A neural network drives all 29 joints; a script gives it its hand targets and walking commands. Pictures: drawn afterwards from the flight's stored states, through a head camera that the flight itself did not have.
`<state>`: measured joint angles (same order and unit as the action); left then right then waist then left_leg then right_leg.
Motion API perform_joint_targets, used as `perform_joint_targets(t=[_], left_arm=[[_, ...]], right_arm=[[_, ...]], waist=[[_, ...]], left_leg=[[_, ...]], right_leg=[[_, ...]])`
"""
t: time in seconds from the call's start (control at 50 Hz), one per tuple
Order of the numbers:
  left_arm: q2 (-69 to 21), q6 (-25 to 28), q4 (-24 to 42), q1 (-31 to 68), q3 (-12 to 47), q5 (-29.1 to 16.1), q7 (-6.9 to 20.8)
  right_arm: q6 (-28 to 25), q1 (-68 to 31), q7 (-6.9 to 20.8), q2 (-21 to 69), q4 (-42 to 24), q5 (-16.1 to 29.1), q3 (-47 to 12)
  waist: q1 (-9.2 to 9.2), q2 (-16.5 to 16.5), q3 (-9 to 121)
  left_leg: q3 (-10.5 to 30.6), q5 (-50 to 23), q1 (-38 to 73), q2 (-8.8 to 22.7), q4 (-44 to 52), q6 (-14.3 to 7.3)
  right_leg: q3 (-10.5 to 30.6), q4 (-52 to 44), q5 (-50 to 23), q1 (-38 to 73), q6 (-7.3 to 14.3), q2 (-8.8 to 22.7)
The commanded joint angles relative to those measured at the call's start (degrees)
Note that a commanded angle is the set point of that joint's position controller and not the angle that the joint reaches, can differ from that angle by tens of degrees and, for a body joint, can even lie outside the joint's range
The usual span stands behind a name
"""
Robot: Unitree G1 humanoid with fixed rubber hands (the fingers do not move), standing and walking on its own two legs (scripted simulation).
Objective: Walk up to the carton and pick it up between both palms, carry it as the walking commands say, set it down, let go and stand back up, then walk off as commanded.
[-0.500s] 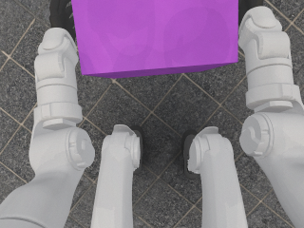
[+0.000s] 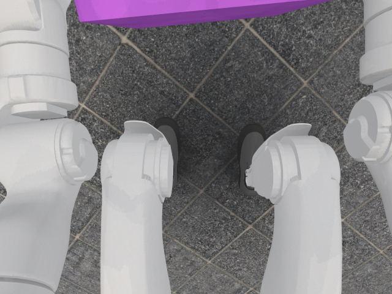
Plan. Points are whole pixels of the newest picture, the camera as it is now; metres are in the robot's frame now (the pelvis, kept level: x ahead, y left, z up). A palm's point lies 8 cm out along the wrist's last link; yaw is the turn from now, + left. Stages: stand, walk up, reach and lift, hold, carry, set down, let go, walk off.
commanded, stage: set down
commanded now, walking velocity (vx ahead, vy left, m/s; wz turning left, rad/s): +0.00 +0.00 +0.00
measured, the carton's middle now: out of the picture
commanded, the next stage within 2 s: none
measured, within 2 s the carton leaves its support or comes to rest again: rests again in 0.74 s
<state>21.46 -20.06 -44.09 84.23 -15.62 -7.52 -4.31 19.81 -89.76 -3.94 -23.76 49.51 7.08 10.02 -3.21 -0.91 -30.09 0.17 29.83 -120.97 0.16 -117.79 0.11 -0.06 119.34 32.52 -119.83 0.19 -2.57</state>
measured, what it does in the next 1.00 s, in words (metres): stands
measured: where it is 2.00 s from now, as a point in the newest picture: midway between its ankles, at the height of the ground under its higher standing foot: (208, 168)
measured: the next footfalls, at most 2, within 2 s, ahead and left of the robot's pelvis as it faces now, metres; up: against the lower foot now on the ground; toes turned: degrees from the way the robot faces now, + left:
none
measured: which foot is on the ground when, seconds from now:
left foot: down 0.00-1.00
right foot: down 0.00-1.00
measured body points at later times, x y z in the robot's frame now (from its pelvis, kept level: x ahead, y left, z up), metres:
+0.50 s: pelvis +0.00 +0.00 -0.02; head +0.38 +0.01 +0.20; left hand +0.57 +0.23 -0.19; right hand +0.61 -0.15 -0.19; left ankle +0.13 +0.12 -0.38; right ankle +0.12 -0.11 -0.38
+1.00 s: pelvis +0.01 +0.00 -0.04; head +0.39 +0.01 +0.18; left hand +0.57 +0.23 -0.21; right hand +0.61 -0.15 -0.21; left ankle +0.13 +0.12 -0.38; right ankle +0.12 -0.11 -0.38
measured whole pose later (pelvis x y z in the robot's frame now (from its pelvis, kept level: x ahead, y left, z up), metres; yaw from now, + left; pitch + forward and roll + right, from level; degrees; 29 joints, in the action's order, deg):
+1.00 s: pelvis +0.01 +0.00 -0.04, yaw +0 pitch +33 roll +1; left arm 24.0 -13.2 -59.0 89.3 -9.4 -12.0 -4.4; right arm 12.9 -94.2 -4.2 -26.0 63.3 11.1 2.8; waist -3.3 -0.4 -29.9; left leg 0.0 31.1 -126.1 -0.2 -124.7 0.3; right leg 0.0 126.6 34.1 -125.0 0.1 -2.6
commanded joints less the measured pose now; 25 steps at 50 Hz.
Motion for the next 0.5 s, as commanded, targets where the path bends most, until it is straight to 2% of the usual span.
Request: perform_joint_targets(t=[0.0, 0.02, 0.04, 0.06, 0.08, 0.1, 0.12, 0.14, 0.16, 0.18, 0.2, 0.22, 0.24, 0.26, 0.28, 0.3, 0.32, 0.34, 0.36, 0.38, 0.4, 0.42, 0.44, 0.46, 0.48], left_arm=[[-43.3, 5.5, 16.4, 46.7, 23.0, -9.1, 14.7], [-43.5, 5.4, 12.3, 44.1, 21.8, -7.6, 14.9], [-44.3, 6.1, 13.2, 45.2, 22.1, -8.5, 15.1], [-44.2, 6.0, 10.6, 44.7, 22.0, -8.5, 14.9], [-45.4, 6.4, 12.5, 44.9, 22.2, -8.7, 15.0], [-45.0, 6.6, 11.2, 44.2, 22.1, -8.7, 15.0], [-44.5, 6.7, 10.7, 44.4, 21.7, -9.0, 14.8], [-44.5, 7.1, 10.2, 45.5, 22.2, -9.2, 14.7], [-45.1, 6.8, 8.4, 44.2, 21.5, -9.0, 14.9], [-44.4, 7.3, 10.6, 44.3, 21.5, -9.1, 14.9], [-45.6, 7.2, 9.6, 43.0, 21.1, -8.7, 15.0], [-46.0, 7.6, 9.9, 44.6, 21.6, -9.4, 15.2], [-46.2, 7.6, 9.9, 44.3, 21.2, -9.7, 15.1], [-45.0, 8.1, 11.3, 45.9, 21.6, -9.6, 14.9], [-44.9, 7.8, 8.4, 44.4, 20.4, -9.3, 15.0], [-43.9, 8.6, 13.0, 47.4, 21.7, -10.3, 14.6], [-42.6, 8.6, 12.0, 48.1, 21.6, -9.8, 14.2], [-41.5, 8.7, 11.8, 48.2, 21.3, -10.3, 13.8], [-40.6, 8.6, 11.0, 47.3, 20.5, -9.7, 13.7], [-42.4, 8.4, 9.3, 46.9, 21.1, -10.2, 13.8], [-40.6, 8.8, 10.4, 47.6, 19.9, -10.2, 13.7], [-41.3, 9.0, 9.4, 48.4, 20.9, -10.2, 13.7], [-41.3, 8.9, 9.4, 47.9, 20.5, -9.6, 13.8], [-41.8, 9.2, 8.8, 48.3, 20.7, -10.8, 13.8], [-41.7, 8.8, 6.1, 47.7, 20.2, -9.9, 13.7]], right_arm=[[-4.8, -37.4, 14.2, 48.9, -12.8, 8.4, -20.4], [-5.0, -36.0, 14.4, 49.7, -9.6, 8.4, -19.8], [-5.3, -36.0, 14.4, 50.5, -8.8, 7.7, -19.3], [-5.6, -36.4, 14.4, 49.6, -7.7, 8.0, -19.6], [-6.2, -36.8, 14.4, 50.2, -9.2, 8.5, -19.3], [-6.6, -36.8, 14.1, 49.8, -8.8, 8.5, -19.0], [-6.7, -37.1, 13.9, 49.1, -9.2, 8.4, -20.0], [-6.6, -35.6, 14.0, 50.3, -7.2, 8.7, -20.0], [-6.7, -37.2, 13.9, 50.1, -8.0, 8.9, -19.9], [-6.7, -35.7, 13.8, 50.2, -7.3, 8.9, -19.5], [-7.3, -37.2, 13.9, 50.5, -8.5, 8.6, -19.1], [-7.4, -35.7, 14.0, 50.9, -8.5, 8.2, -19.0], [-7.5, -38.9, 13.8, 49.5, -10.0, 8.9, -19.9], [-7.1, -35.8, 13.6, 51.2, -7.4, 8.4, -19.2], [-7.4, -38.1, 13.6, 50.0, -8.8, 8.8, -20.0], [-7.8, -39.0, 13.3, 49.2, -11.2, 9.3, -19.6], [-7.9, -39.1, 13.0, 48.8, -9.7, 10.0, -20.0], [-8.1, -40.2, 13.0, 47.5, -9.4, 9.9, -19.7], [-8.1, -40.5, 12.7, 47.6, -11.0, 10.3, -20.7], [-7.9, -40.9, 12.9, 47.5, -8.3, 10.0, -20.1], [-8.0, -41.1, 12.9, 47.8, -10.1, 10.3, -20.5], [-7.8, -39.5, 12.8, 48.7, -6.0, 10.1, -19.8], [-7.9, -39.3, 12.9, 48.2, -6.4, 9.9, -19.2], [-8.3, -40.7, 12.7, 47.3, -8.0, 10.0, -19.5], [-8.4, -40.7, 12.9, 46.9, -5.9, 9.7, -18.8]], waist=[[-1.93, -0.2, 107.8], [-3.63, 0.0, 101.7], [-1.87, -0.7, 100.9], [-2.36, -1.2, 99.6], [-1.13, 0.1, 101.5], [-1.75, 0.5, 100.5], [-1.74, -0.8, 103.0], [-1.86, -0.5, 100.7], [-2.33, 0.0, 99.1], [-2.25, 0.0, 99.5], [-1.55, -0.6, 98.4], [-1.56, 0.0, 98.5], [-1.97, -0.6, 100.4], [-1.41, -1.7, 100.8], [-2.44, -1.3, 97.4], [-1.68, -1.3, 100.3], [-3.05, 0.0, 100.5], [-2.44, -0.1, 100.7], [-3.40, -0.5, 98.4], [-2.36, -1.9, 95.7], [-3.73, -2.7, 95.7], [-2.73, -1.2, 95.2], [-2.90, -0.2, 94.3], [-1.60, -2.7, 94.3], [-1.93, -1.6, 92.0]], left_leg=[[-3.6, -23.6, 43.6, -3.3, 4.5, -1.0], [-3.6, -22.3, 41.4, -3.2, 4.5, -1.2], [-3.4, -22.7, 39.8, -3.3, 4.1, -1.4], [-3.0, -21.9, 40.8, -3.2, 3.8, -1.3], [-2.9, -23.6, 40.8, -3.3, 3.8, -1.3], [-3.1, -24.2, 40.9, -3.3, 3.0, -1.3], [-3.5, -25.6, 42.5, -3.5, 2.6, -0.9], [-3.2, -25.2, 41.9, -3.2, 2.5, -1.1], [-3.0, -24.6, 41.2, -3.4, 3.0, -1.4], [-3.2, -26.3, 42.2, -3.3, 2.2, -1.1], [-2.7, -26.6, 40.4, -3.5, 2.4, -1.6], [-3.2, -26.3, 40.0, -3.5, 1.7, -1.2], [-3.0, -26.2, 41.4, -3.9, 2.0, -1.5], [-3.6, -25.0, 38.5, -3.5, 1.0, -1.2], [-3.7, -23.5, 37.0, -3.7, 1.4, -1.4], [-3.2, -25.9, 39.1, -3.8, 1.3, -1.5], [-4.0, -24.3, 38.9, -3.4, 1.0, -1.1], [-3.1, -25.4, 41.0, -3.4, 1.0, -1.1], [-4.0, -24.1, 39.3, -3.0, 0.7, -1.1], [-3.4, -22.3, 36.9, -3.4, 2.0, -1.4], [-3.9, -22.1, 37.7, -3.3, 1.4, -1.6], [-4.1, -21.0, 36.0, -3.5, 1.4, -1.5], [-3.5, -21.2, 36.2, -3.2, 1.4, -1.5], [-3.6, -21.4, 36.3, -3.3, 1.1, -1.5], [-3.5, -19.7, 35.4, -3.3, 1.8, -1.5]], right_leg=[[-1.9, -6.4, -21.0, 35.9, 1.6, -3.1], [-1.6, -6.3, -19.2, 32.6, 1.8, -3.1], [-1.5, -6.0, -20.5, 33.5, 1.6, -3.2], [-1.9, -5.5, -18.8, 31.9, 1.6, -2.9], [-2.0, -5.2, -21.1, 33.8, 1.8, -3.1], [-2.0, -4.9, -20.7, 32.1, 1.8, -3.0], [-2.3, -5.0, -22.2, 34.7, 1.7, -3.0], [-1.8, -4.9, -21.8, 32.8, 1.8, -2.8], [-1.6, -4.8, -21.5, 33.2, 1.5, -2.8], [-1.9, -4.5, -22.0, 32.5, 1.7, -2.9], [-1.9, -4.2, -23.1, 33.0, 1.5, -3.2], [-1.3, -4.5, -22.8, 32.6, 2.0, -3.0], [-2.0, -3.6, -23.1, 35.1, 1.6, -2.8], [-1.1, -3.8, -23.8, 36.3, 2.2, -3.0], [-0.7, -4.3, -22.6, 35.3, 1.7, -3.0], [-1.6, -3.2, -23.7, 34.8, 1.7, -3.1], [-1.0, -2.9, -23.3, 36.2, 2.0, -2.8], [-1.4, -2.4, -23.1, 35.4, 1.6, -2.6], [-0.7, -3.7, -21.6, 34.7, 1.6, -2.7], [-1.6, -3.1, -20.8, 34.9, 1.3, -2.7], [-1.2, -3.5, -20.1, 34.2, 1.3, -2.6], [-1.1, -2.8, -20.1, 35.6, 1.7, -2.6], [-0.8, -3.0, -20.3, 34.2, 1.9, -2.7], [-1.2, -3.1, -20.0, 35.3, 1.5, -2.8], [-1.4, -3.3, -19.0, 33.8, 1.6, -2.5]])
